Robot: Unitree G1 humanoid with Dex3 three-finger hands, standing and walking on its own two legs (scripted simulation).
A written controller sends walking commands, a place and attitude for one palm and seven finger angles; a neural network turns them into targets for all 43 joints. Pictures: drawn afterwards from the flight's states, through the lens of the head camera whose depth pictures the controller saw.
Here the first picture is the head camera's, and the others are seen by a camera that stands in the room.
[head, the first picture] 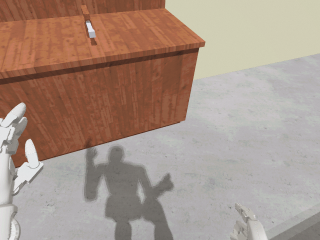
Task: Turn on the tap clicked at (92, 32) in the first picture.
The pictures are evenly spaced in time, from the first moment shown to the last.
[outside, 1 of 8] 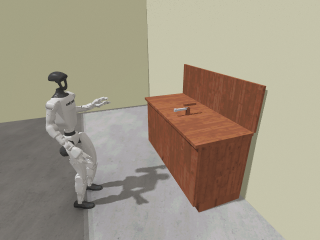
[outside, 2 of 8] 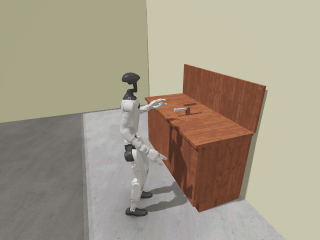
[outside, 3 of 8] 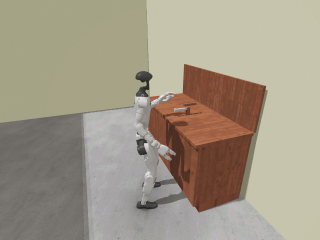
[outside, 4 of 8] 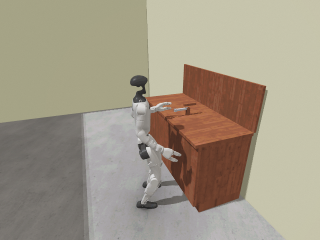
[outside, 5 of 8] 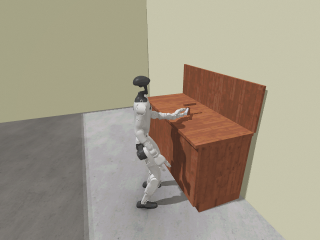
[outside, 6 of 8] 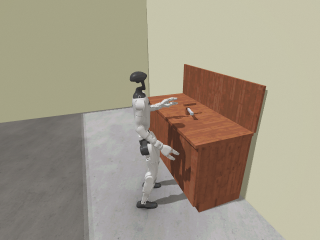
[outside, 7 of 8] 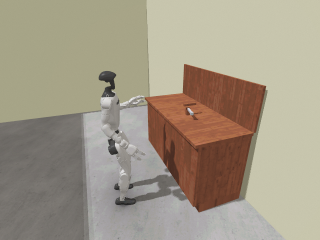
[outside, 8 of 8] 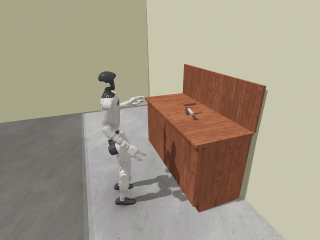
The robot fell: no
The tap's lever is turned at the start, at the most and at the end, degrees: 0 77 77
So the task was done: yes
